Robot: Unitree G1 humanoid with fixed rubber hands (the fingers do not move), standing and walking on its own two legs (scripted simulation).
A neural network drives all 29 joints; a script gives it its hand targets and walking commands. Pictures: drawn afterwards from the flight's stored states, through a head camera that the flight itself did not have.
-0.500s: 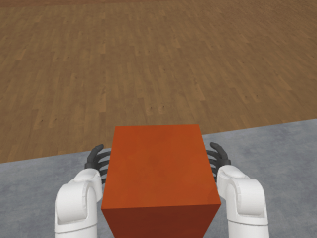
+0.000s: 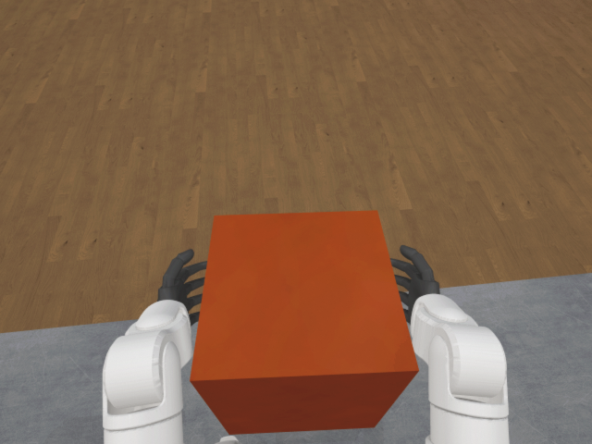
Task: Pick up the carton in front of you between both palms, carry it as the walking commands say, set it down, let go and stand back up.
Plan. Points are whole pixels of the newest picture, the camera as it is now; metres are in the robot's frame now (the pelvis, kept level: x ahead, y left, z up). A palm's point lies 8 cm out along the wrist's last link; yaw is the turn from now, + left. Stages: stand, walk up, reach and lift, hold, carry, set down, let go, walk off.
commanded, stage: carry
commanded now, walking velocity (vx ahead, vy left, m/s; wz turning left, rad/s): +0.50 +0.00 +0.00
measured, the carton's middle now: (299, 328) +0.28 +0.01 +0.02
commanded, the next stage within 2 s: none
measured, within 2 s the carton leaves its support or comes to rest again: neither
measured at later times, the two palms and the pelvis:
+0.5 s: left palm (216, 142) +0.62 +0.16 +0.08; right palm (376, 145) +0.60 -0.14 +0.08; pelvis +0.35 +0.03 +0.00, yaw -3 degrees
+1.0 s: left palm (255, 15) +1.05 +0.11 +0.16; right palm (373, 14) +1.05 -0.19 +0.16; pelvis +0.66 -0.03 -0.01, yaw -2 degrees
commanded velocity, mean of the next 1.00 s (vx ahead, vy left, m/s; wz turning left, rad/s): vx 0.50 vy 0.00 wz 0.00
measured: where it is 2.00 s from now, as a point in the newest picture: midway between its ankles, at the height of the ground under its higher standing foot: (313, 189)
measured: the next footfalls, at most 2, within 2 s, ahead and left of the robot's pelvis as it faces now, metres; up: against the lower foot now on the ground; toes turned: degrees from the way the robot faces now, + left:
left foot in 0.18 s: +0.32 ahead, +0.12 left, +0.00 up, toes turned +11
right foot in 0.66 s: +0.64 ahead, -0.10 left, +0.00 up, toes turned -13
